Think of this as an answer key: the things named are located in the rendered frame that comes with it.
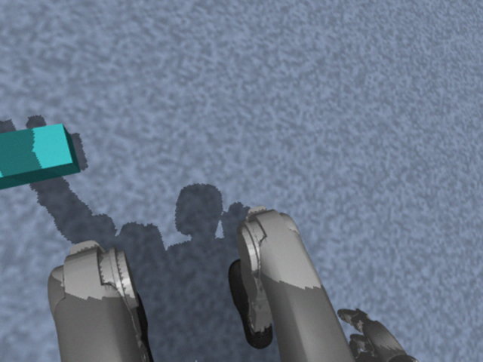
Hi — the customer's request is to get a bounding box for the left robot foot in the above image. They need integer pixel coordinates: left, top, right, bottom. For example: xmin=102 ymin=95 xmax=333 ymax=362
xmin=136 ymin=292 xmax=154 ymax=362

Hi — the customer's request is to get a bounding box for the right robot hand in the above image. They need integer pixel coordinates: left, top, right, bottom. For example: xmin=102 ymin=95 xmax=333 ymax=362
xmin=337 ymin=308 xmax=407 ymax=362

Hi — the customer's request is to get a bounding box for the right robot foot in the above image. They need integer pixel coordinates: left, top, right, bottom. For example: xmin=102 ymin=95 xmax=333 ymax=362
xmin=229 ymin=259 xmax=272 ymax=349

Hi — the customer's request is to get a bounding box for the carton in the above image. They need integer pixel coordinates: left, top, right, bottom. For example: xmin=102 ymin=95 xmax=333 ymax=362
xmin=0 ymin=124 xmax=81 ymax=190

